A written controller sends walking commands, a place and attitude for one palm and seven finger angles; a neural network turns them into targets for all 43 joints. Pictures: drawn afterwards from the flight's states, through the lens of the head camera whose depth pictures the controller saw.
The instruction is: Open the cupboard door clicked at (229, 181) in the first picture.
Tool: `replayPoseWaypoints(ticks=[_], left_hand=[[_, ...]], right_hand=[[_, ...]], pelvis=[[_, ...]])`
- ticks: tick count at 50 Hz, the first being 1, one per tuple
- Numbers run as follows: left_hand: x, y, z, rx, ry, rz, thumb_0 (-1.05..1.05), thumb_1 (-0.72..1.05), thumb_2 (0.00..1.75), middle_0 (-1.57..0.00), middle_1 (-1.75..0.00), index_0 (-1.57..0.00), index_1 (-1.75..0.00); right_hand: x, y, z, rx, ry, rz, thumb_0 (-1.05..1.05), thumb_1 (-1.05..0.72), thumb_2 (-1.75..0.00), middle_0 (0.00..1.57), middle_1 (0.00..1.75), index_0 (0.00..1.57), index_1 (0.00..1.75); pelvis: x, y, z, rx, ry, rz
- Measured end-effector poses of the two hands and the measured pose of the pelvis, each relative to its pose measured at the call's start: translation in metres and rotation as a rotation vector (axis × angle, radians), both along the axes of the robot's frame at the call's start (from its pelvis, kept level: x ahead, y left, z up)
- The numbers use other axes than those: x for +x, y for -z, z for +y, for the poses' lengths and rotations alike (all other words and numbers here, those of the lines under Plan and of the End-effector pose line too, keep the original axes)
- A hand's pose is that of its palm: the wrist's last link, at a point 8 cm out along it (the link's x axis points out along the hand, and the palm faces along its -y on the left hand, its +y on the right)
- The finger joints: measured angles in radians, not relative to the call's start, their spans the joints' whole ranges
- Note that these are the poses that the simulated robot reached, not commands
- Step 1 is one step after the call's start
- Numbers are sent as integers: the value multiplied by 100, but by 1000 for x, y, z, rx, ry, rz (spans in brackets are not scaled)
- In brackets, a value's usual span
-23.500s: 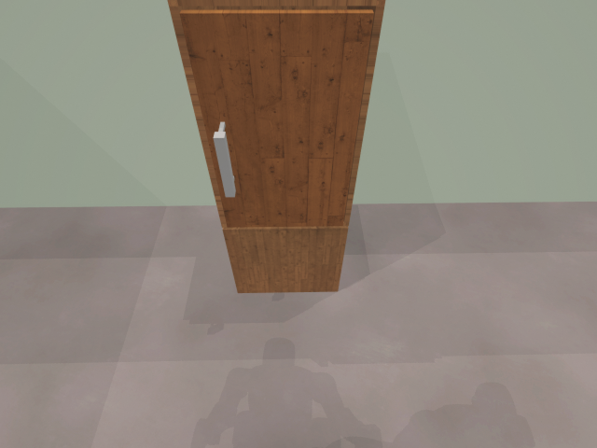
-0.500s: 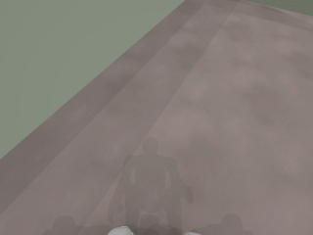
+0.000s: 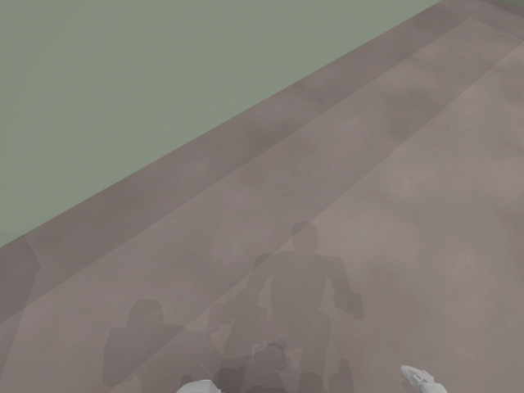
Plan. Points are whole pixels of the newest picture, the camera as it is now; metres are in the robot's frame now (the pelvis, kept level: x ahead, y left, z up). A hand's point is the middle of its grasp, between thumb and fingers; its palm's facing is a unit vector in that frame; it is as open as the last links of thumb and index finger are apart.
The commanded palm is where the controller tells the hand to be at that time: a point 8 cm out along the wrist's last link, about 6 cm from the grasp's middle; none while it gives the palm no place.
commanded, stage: turn to face it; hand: left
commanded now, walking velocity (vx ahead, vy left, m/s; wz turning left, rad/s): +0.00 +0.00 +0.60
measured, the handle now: out of the picture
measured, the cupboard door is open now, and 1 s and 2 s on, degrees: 51 51 51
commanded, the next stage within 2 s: none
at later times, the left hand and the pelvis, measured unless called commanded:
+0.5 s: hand out of the picture +0.05 +0.14 -0.15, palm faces +0.31 -0.92 -0.25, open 7.4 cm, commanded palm none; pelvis +0.04 -0.07 +0.02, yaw +19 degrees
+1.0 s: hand out of the picture +0.04 +0.12 -0.13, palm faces +0.56 -0.77 -0.32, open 7.4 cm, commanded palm none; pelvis +0.09 -0.11 +0.01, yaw +37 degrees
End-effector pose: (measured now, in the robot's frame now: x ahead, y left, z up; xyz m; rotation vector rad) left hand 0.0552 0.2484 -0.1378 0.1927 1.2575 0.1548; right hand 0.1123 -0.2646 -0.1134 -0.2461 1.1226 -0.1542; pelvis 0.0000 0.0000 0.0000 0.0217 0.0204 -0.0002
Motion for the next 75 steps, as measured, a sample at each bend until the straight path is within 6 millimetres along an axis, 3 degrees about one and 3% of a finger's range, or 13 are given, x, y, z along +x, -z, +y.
replayPoseWaypoints(ticks=[6,13,16,21,26,32,41,46,49,57,64,69,75], left_hand=[[8,-11,8,42,-82,-2,1,91,89,-20,-30,-20,-30],[23,-29,-13,94,-130,-115,1,91,89,-20,-30,-20,-30],[14,-32,-28,110,-161,-112,1,91,89,-20,-30,-20,-30],[-10,-33,-52,71,-234,-55,1,90,89,-20,-30,-20,-30],[-33,-20,-64,12,-325,-29,1,90,89,-20,-30,-20,-30],[-62,4,-56,-10,-436,22,1,90,89,-20,-30,-20,-30],[-47,-25,-54,58,-513,-41,1,91,89,-20,-30,-20,-30],[-39,-32,-71,128,-539,-91,1,91,89,-20,-30,-20,-30],[-45,-38,-88,128,-575,-76,1,91,89,-20,-30,-20,-30],[-71,-30,-128,47,-703,-36,1,90,89,-20,-30,-20,-30],[-116,3,-137,-4,-843,18,1,90,89,-20,-30,-20,-30],[-121,-10,-133,22,-905,11,1,91,89,-20,-30,-20,-30],[-106,-29,-132,89,-939,-53,1,91,89,-20,-30,-20,-30]], right_hand=[[17,-5,1,-7,-72,32,0,-91,-90,20,30,20,30],[32,17,-24,37,-123,103,0,-91,-90,20,30,21,30],[49,22,-34,40,-143,111,0,-91,-90,20,30,20,30],[78,8,-33,40,-200,103,0,-91,-90,20,30,20,30],[111,-3,-12,25,-307,81,0,-91,-90,19,30,20,30],[139,-3,15,-8,-427,25,0,-91,-90,20,30,20,30],[145,-1,3,-8,-494,107,0,-91,-90,20,30,21,30],[168,20,-14,15,-513,133,0,-91,-90,20,30,21,30],[184,19,-15,11,-540,143,0,-91,-90,20,30,20,30],[223,0,22,14,-681,113,0,-91,-90,19,30,20,30],[247,-3,76,-2,-836,9,0,-91,-90,19,30,20,30],[245,-9,79,-25,-886,28,0,-91,-90,20,30,20,30],[252,0,66,-23,-919,97,0,-91,-90,20,30,21,30]], pelvis=[[10,-9,-15,-19,-69,-2],[26,-3,-49,-8,-159,3],[29,-2,-58,-3,-204,-10],[38,-14,-65,14,-274,-14],[44,-15,-64,15,-349,-6],[46,-2,-59,-8,-426,-2],[63,-15,-81,-28,-519,2],[79,-4,-102,-5,-582,5],[83,-9,-106,7,-626,-6],[94,-18,-108,29,-738,-3],[90,0,-99,4,-833,-7],[95,-11,-104,-16,-887,-10],[111,-15,-116,-27,-952,-16]])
